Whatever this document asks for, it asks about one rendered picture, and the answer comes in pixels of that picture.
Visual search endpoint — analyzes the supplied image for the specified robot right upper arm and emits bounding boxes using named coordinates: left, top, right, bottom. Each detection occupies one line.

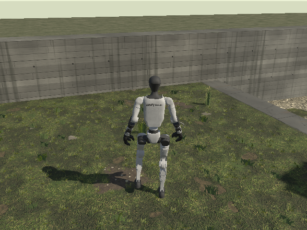
left=165, top=97, right=178, bottom=123

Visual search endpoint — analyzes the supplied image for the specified left robot forearm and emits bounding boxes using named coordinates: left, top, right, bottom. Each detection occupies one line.
left=125, top=116, right=135, bottom=136

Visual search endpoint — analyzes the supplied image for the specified robot right shin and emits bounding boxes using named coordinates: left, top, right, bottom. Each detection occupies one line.
left=159, top=161, right=167, bottom=192

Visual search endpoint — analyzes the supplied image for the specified robot right foot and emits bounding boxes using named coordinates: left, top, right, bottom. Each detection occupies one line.
left=158, top=186, right=165, bottom=198

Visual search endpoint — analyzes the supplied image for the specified right robot forearm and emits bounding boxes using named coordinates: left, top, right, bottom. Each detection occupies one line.
left=173, top=117, right=182, bottom=134

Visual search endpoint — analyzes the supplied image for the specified left robot hand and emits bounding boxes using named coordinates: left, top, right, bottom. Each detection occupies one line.
left=123, top=134, right=134, bottom=146

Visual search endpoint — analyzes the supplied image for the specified right robot hand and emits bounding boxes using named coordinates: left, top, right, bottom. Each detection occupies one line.
left=172, top=132, right=183, bottom=142

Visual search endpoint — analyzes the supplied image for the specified robot left upper arm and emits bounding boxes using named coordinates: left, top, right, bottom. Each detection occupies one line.
left=131, top=96, right=144, bottom=123

